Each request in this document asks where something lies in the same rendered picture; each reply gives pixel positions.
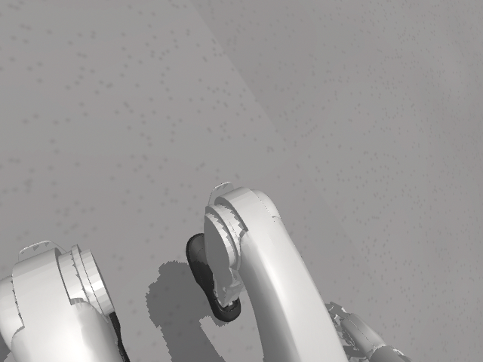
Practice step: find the right robot hand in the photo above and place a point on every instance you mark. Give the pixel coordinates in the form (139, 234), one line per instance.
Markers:
(356, 332)

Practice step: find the left robot foot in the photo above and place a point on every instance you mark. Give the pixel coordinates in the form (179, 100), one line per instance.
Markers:
(116, 326)

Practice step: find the right robot foot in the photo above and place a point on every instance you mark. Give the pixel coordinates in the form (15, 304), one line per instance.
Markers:
(195, 252)

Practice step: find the right robot arm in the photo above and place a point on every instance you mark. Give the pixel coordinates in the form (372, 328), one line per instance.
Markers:
(389, 354)

